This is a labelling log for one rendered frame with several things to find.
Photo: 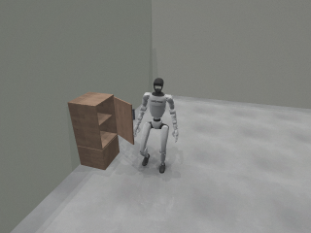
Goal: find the cupboard door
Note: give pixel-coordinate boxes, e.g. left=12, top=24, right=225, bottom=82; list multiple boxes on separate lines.
left=113, top=96, right=134, bottom=145

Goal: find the robot right upper arm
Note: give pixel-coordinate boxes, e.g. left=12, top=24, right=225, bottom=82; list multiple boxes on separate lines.
left=141, top=92, right=151, bottom=112

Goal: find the robot left hand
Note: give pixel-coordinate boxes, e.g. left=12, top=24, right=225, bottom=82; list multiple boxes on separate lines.
left=172, top=129, right=179, bottom=143

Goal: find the left robot thigh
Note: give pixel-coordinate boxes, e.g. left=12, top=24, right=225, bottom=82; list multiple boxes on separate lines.
left=159, top=123, right=169, bottom=153

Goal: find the robot right forearm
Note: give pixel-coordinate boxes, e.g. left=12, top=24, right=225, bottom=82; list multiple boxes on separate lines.
left=136, top=106, right=144, bottom=125

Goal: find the robot head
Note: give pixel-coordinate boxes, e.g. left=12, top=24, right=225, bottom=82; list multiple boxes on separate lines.
left=152, top=78, right=165, bottom=97

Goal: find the robot right hand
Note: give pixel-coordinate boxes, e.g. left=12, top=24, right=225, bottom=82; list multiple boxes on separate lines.
left=133, top=124, right=141, bottom=138

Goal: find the robot left upper arm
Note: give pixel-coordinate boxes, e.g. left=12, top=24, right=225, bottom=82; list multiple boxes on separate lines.
left=165, top=94, right=175, bottom=115

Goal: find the robot left forearm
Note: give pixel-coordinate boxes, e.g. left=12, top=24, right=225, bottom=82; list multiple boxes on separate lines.
left=171, top=109, right=178, bottom=130

